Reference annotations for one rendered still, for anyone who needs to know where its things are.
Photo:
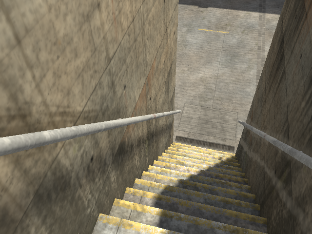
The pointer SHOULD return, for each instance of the stairs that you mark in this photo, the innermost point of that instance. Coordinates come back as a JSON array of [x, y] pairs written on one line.
[[188, 190]]

